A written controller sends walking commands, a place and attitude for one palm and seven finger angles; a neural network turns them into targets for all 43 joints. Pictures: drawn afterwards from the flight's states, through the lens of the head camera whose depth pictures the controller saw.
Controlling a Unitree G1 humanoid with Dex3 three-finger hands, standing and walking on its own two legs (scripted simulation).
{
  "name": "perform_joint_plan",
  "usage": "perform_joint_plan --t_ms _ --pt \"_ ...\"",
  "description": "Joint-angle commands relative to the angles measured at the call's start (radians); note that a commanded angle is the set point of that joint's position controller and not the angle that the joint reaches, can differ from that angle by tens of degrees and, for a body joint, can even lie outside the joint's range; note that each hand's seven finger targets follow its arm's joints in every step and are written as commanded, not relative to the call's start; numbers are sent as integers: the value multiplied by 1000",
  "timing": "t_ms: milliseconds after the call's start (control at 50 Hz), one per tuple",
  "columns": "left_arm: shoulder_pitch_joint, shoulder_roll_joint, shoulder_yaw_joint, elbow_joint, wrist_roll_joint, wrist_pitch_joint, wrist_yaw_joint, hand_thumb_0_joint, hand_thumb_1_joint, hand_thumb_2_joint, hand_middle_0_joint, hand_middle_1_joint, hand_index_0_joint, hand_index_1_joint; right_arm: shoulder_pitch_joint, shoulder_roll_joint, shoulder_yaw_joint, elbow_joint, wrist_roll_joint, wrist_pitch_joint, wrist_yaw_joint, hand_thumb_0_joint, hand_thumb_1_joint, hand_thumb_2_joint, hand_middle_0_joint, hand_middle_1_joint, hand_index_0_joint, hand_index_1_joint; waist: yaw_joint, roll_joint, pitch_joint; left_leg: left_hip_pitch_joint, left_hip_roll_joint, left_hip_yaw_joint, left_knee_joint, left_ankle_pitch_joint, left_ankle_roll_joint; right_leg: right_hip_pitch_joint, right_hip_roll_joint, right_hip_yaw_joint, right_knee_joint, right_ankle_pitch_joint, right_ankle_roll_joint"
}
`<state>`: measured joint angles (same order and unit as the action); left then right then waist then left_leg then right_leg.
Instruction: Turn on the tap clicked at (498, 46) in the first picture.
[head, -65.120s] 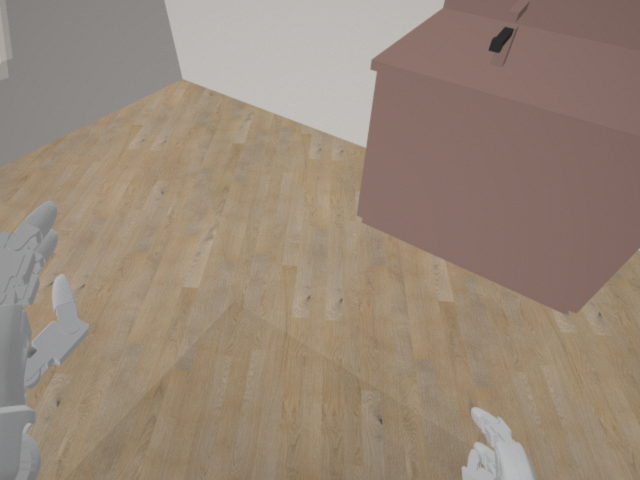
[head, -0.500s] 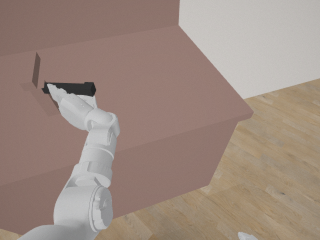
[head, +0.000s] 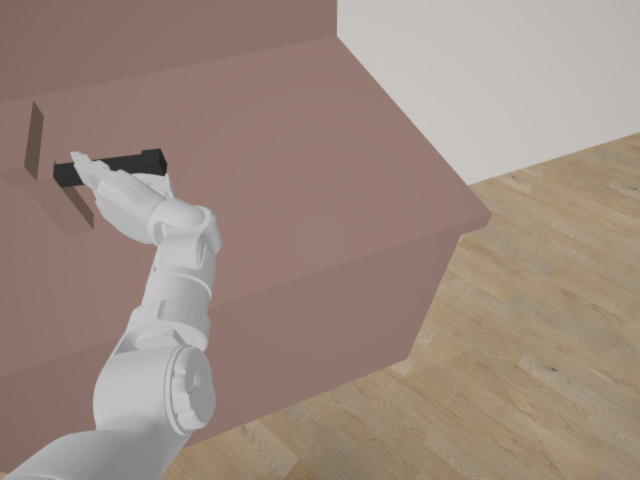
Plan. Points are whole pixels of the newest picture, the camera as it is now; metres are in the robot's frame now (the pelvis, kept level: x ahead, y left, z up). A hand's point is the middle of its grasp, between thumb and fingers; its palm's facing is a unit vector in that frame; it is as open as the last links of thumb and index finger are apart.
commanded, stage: lift the hand up off the lever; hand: left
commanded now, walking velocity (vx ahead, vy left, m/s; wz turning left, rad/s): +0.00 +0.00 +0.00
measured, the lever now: (153, 164) +0.51 +0.20 +0.12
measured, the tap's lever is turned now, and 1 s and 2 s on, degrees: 79 79 79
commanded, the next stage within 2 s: none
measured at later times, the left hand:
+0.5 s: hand (151, 180) +0.46 +0.19 +0.13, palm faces +0.80 -0.58 -0.11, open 7.8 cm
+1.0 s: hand (141, 179) +0.45 +0.20 +0.15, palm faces +0.80 -0.59 -0.10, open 7.8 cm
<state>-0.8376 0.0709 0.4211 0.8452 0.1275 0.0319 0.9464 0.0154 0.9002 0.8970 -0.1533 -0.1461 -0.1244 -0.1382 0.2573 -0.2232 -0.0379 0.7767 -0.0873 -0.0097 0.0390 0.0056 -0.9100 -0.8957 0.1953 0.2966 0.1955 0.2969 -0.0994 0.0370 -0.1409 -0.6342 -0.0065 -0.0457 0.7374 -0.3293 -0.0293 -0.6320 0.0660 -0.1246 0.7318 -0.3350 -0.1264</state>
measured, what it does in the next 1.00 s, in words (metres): stands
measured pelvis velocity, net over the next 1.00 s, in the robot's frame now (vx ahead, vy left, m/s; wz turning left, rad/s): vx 0.01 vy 0.02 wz -0.01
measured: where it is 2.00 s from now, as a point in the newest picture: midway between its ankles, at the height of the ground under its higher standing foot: outside the picture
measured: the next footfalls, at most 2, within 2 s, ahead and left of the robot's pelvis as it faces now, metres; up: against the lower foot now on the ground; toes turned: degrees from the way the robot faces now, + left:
none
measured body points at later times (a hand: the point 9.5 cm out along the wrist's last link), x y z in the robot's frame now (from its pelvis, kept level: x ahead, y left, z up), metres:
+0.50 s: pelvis +0.01 +0.01 +0.01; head +0.04 -0.01 +0.46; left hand +0.42 +0.22 +0.14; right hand +0.11 -0.24 -0.12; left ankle +0.02 +0.15 -0.71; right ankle +0.01 -0.03 -0.71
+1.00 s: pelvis +0.01 +0.02 +0.01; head +0.03 +0.00 +0.46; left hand +0.40 +0.22 +0.16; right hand +0.12 -0.22 -0.12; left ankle +0.02 +0.15 -0.71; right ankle +0.01 -0.03 -0.71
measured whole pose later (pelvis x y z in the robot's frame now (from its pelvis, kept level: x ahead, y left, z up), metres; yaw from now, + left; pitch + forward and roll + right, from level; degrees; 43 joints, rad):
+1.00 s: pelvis +0.01 +0.02 +0.01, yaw +0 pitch +8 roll +1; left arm -0.73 0.00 0.35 0.62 0.09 0.20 0.92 0.02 0.90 0.90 -0.16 -0.15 -0.16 -0.15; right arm 0.21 -0.21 -0.03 0.78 -0.07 -0.02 0.03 0.01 -0.91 -0.90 0.20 0.30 0.20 0.30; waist -0.05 0.04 -0.12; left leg -0.48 -0.02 -0.03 0.66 -0.32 -0.01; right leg -0.48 0.06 -0.11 0.65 -0.31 -0.10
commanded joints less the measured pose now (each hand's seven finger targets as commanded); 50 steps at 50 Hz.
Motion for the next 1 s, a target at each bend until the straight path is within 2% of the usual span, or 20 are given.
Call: perform_joint_plan --t_ms 0,60,140,160,200,300,380,440,460,500,540,560,580,660,720,740,760,860,900,980 --pt "-429 171 -44 -234 30 -47 -5 0 900 900 -150 -150 -150 -150 10 -118 -40 -109 3 -36 -10 0 -900 -900 200 300 200 300 -2 -70 -382 63 -22 35 -38 150 56 344 -109 154 -138 384 152" --pt "-403 221 3 -241 23 -33 -7 0 900 900 -150 -150 -150 -150 2 -124 -41 -111 6 -34 -15 0 -900 -900 200 300 200 300 15 -85 -366 45 -23 31 -48 139 56 371 -113 163 -149 380 154" --pt "-414 175 -49 -260 21 -16 -18 0 900 900 -150 -150 -150 -150 -8 -119 -36 -113 9 -35 -15 0 -900 -900 200 300 200 300 0 -81 -336 66 -20 38 -58 137 55 361 -112 163 -166 367 156" --pt "-424 202 -28 -285 24 -19 -17 0 900 900 -150 -150 -150 -150 -8 -122 -38 -111 9 -37 -16 0 -900 -900 200 300 200 300 11 -61 -354 79 -22 33 -62 148 55 368 -109 157 -159 368 149" --pt "-420 179 -51 -310 24 -20 -19 0 900 900 -150 -150 -150 -150 -7 -117 -39 -113 10 -40 -15 0 -900 -900 200 300 200 300 5 -52 -372 108 -19 38 -60 169 55 366 -104 149 -154 388 148" --pt "-391 123 -95 -303 7 3 -31 0 900 900 -150 -150 -150 -150 -21 -118 -36 -111 14 -44 -13 0 -900 -900 200 300 200 300 4 -69 -323 133 -20 38 -76 174 54 347 -97 133 -168 367 143" --pt "-382 146 -72 -353 2 13 -27 0 900 900 -150 -150 -150 -150 -29 -116 -37 -114 15 -44 -17 0 -900 -900 200 300 200 300 23 -58 -355 160 -19 36 -85 211 51 378 -97 129 -162 403 138" --pt "-359 104 -108 -366 9 30 -26 0 900 900 -150 -150 -150 -150 -42 -110 -36 -117 13 -44 -11 0 -900 -900 200 300 200 300 25 -54 -337 180 -17 36 -87 229 48 368 -91 117 -162 403 133" --pt "-355 128 -83 -365 9 34 -23 0 900 900 -150 -150 -150 -150 -43 -116 -37 -113 13 -42 -13 0 -900 -900 200 300 200 300 36 -44 -331 184 -18 32 -93 237 47 369 -89 111 -161 395 126" --pt "-361 82 -126 -397 4 41 -27 0 900 900 -150 -150 -150 -150 -53 -109 -35 -121 14 -44 -10 0 -900 -900 200 300 200 300 33 -52 -336 204 -16 32 -96 250 45 366 -85 107 -160 398 125" --pt "-347 86 -118 -390 -2 55 -26 0 900 900 -150 -150 -150 -150 -59 -110 -33 -120 15 -42 -11 0 -900 -900 200 300 200 300 32 -84 -321 197 -16 34 -99 245 45 377 -91 112 -169 412 132" --pt "-318 120 -80 -383 -6 61 -24 0 900 900 -150 -150 -150 -150 -66 -114 -36 -119 16 -39 -16 0 -900 -900 200 300 200 300 48 -85 -321 191 -18 30 -105 240 45 385 -88 108 -171 393 127" --pt "-355 82 -126 -404 -1 65 -27 0 900 900 -150 -150 -150 -150 -72 -109 -30 -120 17 -39 -15 0 -900 -900 200 300 200 300 36 -72 -312 205 -16 32 -109 252 44 375 -90 106 -171 398 125" --pt "-375 103 -111 -408 6 78 -23 0 900 900 -150 -150 -150 -150 -87 -107 -32 -111 15 -41 -20 0 -900 -900 200 300 200 300 41 -55 -304 212 -16 30 -110 233 43 358 -84 106 -180 344 121" --pt "-405 68 -147 -403 5 86 -22 0 900 900 -150 -150 -150 -150 -91 -102 -26 -110 14 -44 -19 0 -900 -900 200 300 200 300 30 -66 -298 222 -14 30 -113 229 43 347 -84 105 -186 323 121" --pt "-406 67 -148 -395 5 90 -22 0 900 900 -150 -150 -150 -150 -91 -101 -26 -110 15 -46 -19 0 -900 -900 200 300 200 300 31 -68 -292 218 -15 31 -114 224 42 347 -85 107 -188 324 122" --pt "-392 121 -92 -401 4 87 -17 0 900 900 -150 -150 -150 -150 -89 -107 -30 -108 14 -46 -23 0 -900 -900 200 300 200 300 48 -64 -316 218 -17 27 -115 231 43 361 -81 106 -182 325 119" --pt "-389 120 -101 -433 10 96 -20 0 900 900 -150 -150 -150 -150 -96 -104 -30 -112 15 -45 -23 0 -900 -900 200 300 200 300 55 -53 -331 225 -15 29 -117 258 38 385 -83 106 -177 363 118" --pt "-396 87 -136 -480 11 95 -21 0 900 900 -150 -150 -150 -150 -97 -97 -30 -118 15 -49 -19 0 -900 -900 200 300 200 300 53 -34 -356 254 -12 30 -115 285 35 388 -80 102 -171 375 113" --pt "-369 79 -142 -473 0 114 -25 0 900 900 -150 -150 -150 -150 -111 -101 -28 -116 19 -51 -21 0 -900 -900 200 300 200 300 54 -49 -316 245 -12 28 -125 267 35 381 -79 100 -183 346 113"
